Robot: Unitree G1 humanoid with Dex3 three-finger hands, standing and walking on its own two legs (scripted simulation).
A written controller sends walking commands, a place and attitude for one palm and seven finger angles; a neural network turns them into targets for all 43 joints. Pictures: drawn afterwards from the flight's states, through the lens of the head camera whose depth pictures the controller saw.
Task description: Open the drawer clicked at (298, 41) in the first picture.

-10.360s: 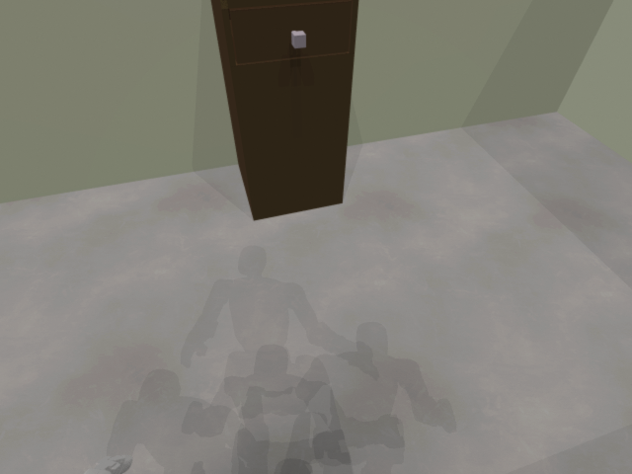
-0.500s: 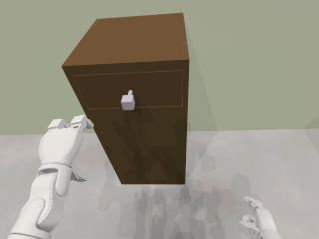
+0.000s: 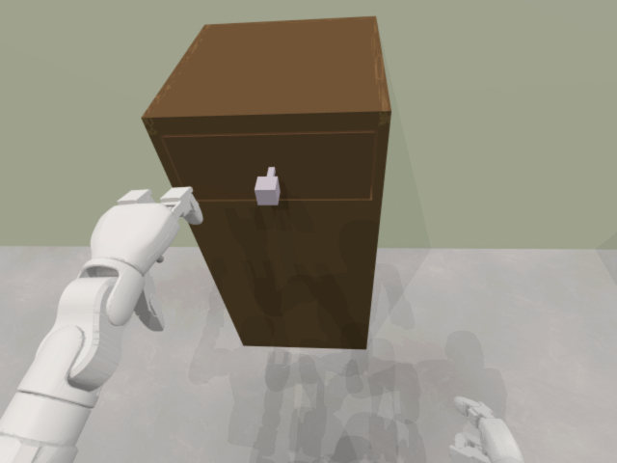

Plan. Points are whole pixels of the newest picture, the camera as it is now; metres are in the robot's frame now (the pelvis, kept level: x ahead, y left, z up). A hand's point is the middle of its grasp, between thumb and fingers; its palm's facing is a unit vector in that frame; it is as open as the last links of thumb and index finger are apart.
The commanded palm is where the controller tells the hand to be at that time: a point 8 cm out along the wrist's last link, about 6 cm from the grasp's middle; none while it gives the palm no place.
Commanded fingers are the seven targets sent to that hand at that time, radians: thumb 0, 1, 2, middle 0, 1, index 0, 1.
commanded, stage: raise the hand with hooked fingers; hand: left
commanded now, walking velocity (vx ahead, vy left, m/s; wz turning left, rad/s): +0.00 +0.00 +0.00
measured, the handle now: (269, 183) +0.57 +0.16 +0.02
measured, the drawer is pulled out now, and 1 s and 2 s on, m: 0.00 0.00 0.00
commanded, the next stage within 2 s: move the hooked fingers above the handle in 0.18 s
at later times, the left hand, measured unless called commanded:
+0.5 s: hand (186, 258) +0.32 +0.20 +0.11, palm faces +0.01 -0.05 -1.00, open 13.8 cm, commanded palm +0.31 +0.22 +0.18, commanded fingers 0.00 -0.50 0.30 -0.30 -1.20 -0.30 -1.20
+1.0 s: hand (222, 209) +0.41 +0.19 +0.11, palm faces +0.07 -0.06 -1.00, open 13.8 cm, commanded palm +0.39 +0.21 +0.17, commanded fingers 0.00 -0.50 0.30 -0.30 -1.20 -0.30 -1.20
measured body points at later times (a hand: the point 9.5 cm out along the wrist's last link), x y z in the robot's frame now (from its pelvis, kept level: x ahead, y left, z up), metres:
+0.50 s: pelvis -0.01 -0.04 +0.00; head +0.00 -0.07 +0.45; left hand +0.31 +0.20 +0.17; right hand +0.20 -0.25 -0.10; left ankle +0.01 +0.09 -0.74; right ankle -0.01 -0.13 -0.74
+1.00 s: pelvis +0.02 -0.02 -0.01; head +0.05 -0.06 +0.44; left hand +0.40 +0.19 +0.16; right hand +0.16 -0.27 -0.14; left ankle +0.01 +0.09 -0.74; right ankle -0.01 -0.13 -0.74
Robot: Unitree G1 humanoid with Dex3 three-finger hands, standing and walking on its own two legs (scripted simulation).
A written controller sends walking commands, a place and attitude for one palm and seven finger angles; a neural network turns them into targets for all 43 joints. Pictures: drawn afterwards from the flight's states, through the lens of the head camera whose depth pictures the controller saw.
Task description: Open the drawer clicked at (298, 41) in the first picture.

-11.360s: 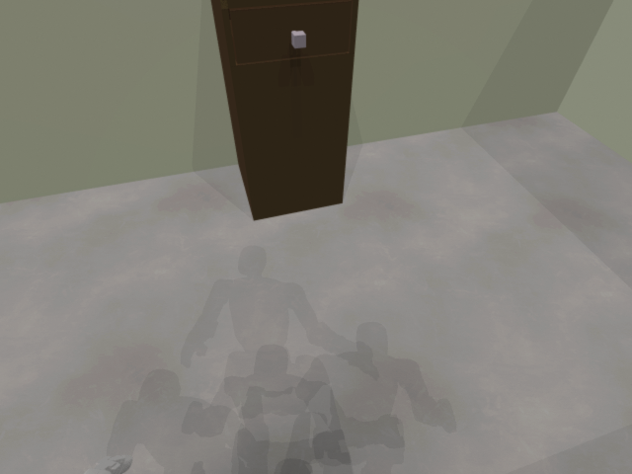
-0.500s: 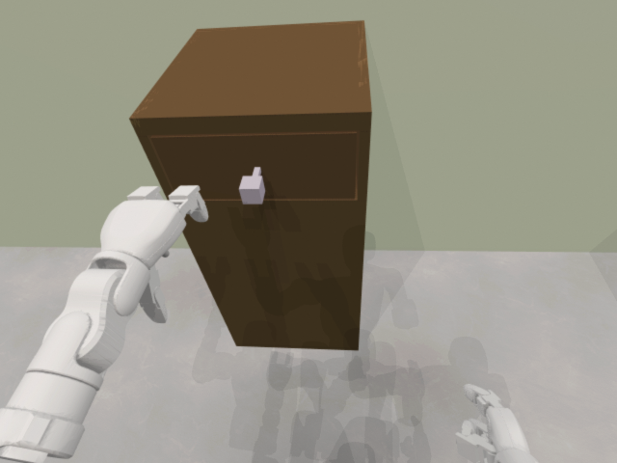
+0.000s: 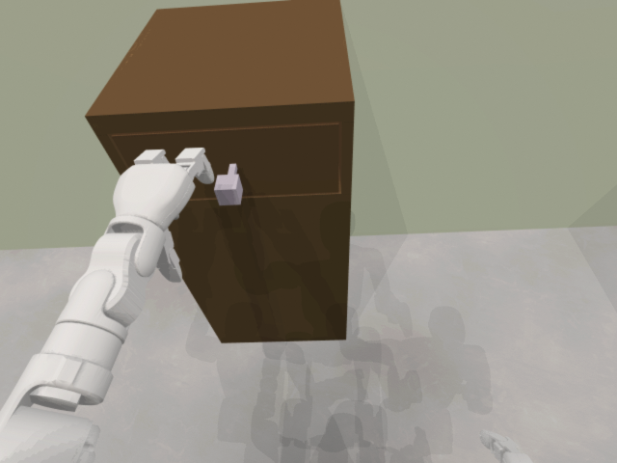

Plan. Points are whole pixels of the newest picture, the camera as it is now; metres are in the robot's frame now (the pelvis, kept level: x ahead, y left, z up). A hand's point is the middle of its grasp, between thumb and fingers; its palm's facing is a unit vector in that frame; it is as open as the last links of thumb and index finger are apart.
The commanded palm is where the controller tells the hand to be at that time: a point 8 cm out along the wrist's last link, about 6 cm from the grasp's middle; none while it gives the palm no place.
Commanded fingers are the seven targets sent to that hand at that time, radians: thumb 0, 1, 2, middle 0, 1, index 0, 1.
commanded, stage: move the hooked fingers above the handle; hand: left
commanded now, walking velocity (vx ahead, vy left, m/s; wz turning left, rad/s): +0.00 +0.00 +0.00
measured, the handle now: (230, 181) +0.55 +0.19 +0.03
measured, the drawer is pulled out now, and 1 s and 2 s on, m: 0.00 0.00 0.00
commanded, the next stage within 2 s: none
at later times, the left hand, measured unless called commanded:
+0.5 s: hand (200, 186) +0.46 +0.20 +0.11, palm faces +0.07 -0.02 -1.00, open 13.8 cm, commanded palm +0.44 +0.21 +0.16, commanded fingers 0.00 -0.50 0.30 -0.30 -1.20 -0.30 -1.20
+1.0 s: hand (227, 157) +0.52 +0.17 +0.11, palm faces +0.11 +0.00 -0.99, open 13.7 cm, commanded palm +0.49 +0.21 +0.15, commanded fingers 0.00 -0.50 0.30 -0.30 -1.20 -0.30 -1.20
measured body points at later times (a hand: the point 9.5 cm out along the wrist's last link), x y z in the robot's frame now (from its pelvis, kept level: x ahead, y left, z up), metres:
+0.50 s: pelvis +0.00 +0.01 -0.01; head +0.05 -0.02 +0.44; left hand +0.45 +0.20 +0.16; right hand +0.12 -0.24 -0.14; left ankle -0.01 +0.12 -0.74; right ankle -0.03 -0.11 -0.74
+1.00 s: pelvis +0.00 +0.00 -0.01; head +0.07 -0.02 +0.43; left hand +0.51 +0.17 +0.16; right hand +0.00 -0.28 -0.15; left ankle -0.01 +0.12 -0.74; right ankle -0.03 -0.11 -0.74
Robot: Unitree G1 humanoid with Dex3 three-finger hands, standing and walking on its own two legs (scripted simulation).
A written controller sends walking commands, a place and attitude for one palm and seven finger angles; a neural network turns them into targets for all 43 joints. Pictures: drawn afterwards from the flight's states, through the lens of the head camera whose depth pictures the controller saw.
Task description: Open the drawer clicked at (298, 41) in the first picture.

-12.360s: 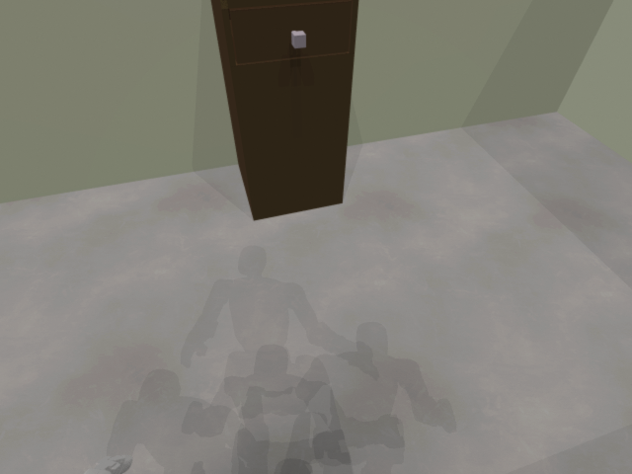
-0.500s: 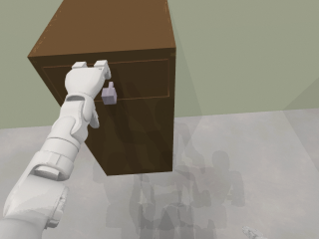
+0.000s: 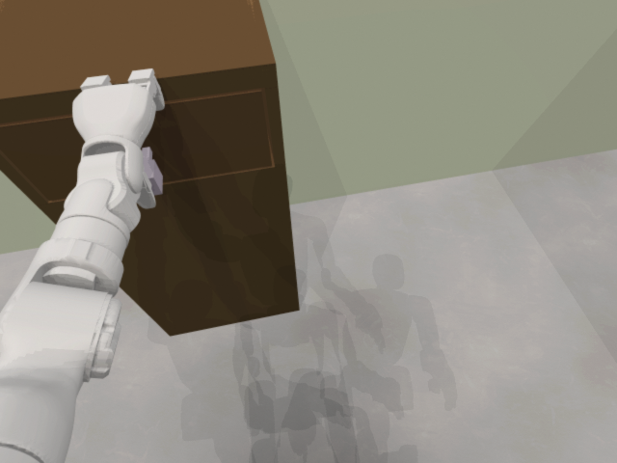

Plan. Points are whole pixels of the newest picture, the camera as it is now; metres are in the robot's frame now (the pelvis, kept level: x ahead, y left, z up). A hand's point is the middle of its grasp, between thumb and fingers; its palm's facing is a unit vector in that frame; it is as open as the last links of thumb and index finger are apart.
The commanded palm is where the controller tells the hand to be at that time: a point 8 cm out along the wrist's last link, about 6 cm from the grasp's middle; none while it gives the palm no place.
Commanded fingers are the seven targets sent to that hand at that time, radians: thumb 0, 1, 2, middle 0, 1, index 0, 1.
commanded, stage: move the hooked fingers above the handle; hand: left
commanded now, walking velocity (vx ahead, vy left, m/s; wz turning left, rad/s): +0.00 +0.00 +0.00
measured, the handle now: (146, 169) +0.54 +0.22 +0.04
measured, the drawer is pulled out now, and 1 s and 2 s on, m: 0.00 0.00 0.00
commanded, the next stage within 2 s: none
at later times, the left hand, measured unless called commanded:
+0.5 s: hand (125, 150) +0.52 +0.22 +0.11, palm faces +0.10 -0.04 -0.99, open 13.6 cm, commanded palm +0.50 +0.24 +0.16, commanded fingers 0.00 -0.50 0.30 -0.30 -1.20 -0.30 -1.20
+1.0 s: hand (104, 178) +0.49 +0.25 +0.09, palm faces -0.01 +0.00 -1.00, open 13.8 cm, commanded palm +0.48 +0.24 +0.16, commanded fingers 0.00 -0.50 0.30 -0.30 -1.20 -0.30 -1.20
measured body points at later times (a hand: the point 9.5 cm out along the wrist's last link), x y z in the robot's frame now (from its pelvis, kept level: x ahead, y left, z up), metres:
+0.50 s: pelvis +0.01 +0.01 +0.00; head +0.09 +0.02 +0.44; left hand +0.51 +0.22 +0.16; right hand +0.04 -0.27 -0.13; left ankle -0.01 +0.12 -0.72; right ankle -0.02 -0.11 -0.72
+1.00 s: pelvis +0.00 +0.01 +0.00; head +0.08 +0.01 +0.44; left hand +0.48 +0.25 +0.14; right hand +0.00 -0.27 -0.13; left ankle -0.01 +0.12 -0.72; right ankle -0.02 -0.11 -0.72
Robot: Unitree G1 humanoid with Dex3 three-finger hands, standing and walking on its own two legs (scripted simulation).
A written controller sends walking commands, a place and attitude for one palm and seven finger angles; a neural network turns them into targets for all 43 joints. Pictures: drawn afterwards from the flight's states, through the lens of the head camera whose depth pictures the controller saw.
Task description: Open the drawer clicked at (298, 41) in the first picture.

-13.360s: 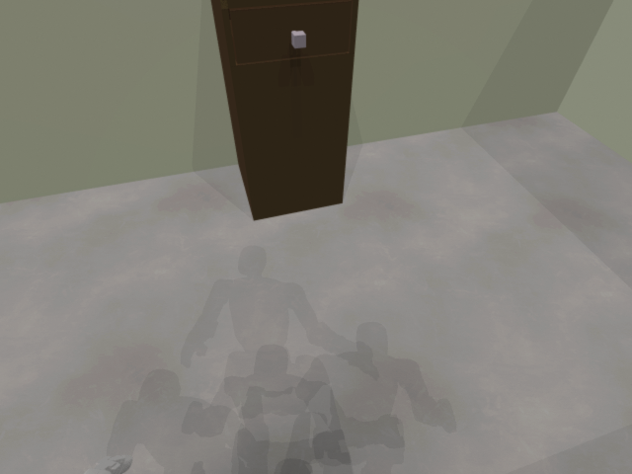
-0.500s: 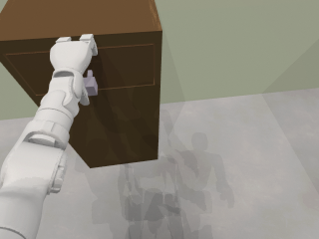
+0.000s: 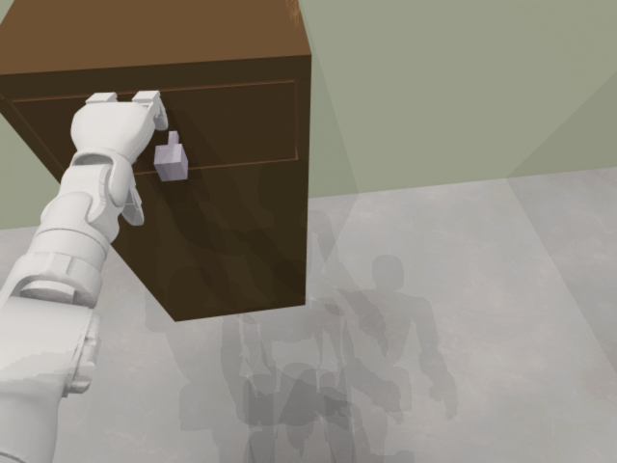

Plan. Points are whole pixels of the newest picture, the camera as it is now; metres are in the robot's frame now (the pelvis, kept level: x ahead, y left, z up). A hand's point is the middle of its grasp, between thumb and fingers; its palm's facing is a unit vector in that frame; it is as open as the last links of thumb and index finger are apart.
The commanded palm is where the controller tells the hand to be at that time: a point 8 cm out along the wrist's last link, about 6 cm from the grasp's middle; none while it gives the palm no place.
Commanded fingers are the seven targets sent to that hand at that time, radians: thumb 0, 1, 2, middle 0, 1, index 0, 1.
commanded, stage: move the hooked fingers above the handle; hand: left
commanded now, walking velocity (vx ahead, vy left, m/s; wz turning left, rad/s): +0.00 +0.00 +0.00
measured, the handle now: (172, 153) +0.55 +0.19 +0.04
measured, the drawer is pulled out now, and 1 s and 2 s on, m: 0.00 0.00 0.00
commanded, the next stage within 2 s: none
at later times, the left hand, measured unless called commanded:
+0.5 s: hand (160, 154) +0.50 +0.18 +0.09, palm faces +0.01 -0.04 -1.00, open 13.8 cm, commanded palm +0.49 +0.21 +0.16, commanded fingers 0.00 -0.50 0.30 -0.30 -1.20 -0.30 -1.20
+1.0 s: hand (196, 136) +0.53 +0.14 +0.10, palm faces +0.10 -0.06 -0.99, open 13.8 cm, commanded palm +0.50 +0.21 +0.16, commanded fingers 0.00 -0.50 0.30 -0.30 -1.20 -0.30 -1.20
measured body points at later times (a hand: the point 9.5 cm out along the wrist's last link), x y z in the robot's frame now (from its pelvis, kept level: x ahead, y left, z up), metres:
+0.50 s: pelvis +0.01 +0.00 +0.00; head +0.08 -0.02 +0.45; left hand +0.49 +0.18 +0.15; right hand +0.05 -0.26 -0.13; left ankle +0.00 +0.11 -0.72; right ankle -0.02 -0.12 -0.72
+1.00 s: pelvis +0.01 -0.01 +0.00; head +0.09 -0.03 +0.44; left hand +0.52 +0.14 +0.15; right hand +0.04 -0.28 -0.14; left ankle +0.00 +0.11 -0.72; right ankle -0.02 -0.12 -0.72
